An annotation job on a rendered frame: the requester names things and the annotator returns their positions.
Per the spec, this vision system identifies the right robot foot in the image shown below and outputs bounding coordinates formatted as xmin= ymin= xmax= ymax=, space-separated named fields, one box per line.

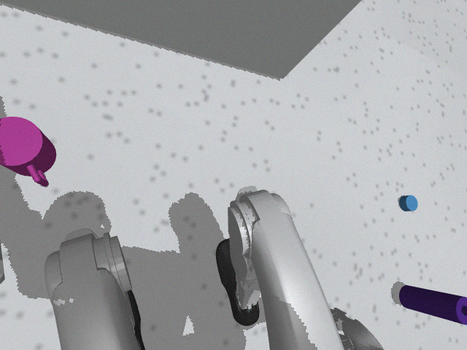
xmin=216 ymin=239 xmax=260 ymax=326

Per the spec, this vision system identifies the right robot hand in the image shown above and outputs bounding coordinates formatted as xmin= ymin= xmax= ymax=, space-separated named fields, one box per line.
xmin=330 ymin=308 xmax=384 ymax=350

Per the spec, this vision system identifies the left robot foot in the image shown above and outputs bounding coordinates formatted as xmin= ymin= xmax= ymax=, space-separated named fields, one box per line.
xmin=127 ymin=290 xmax=145 ymax=350

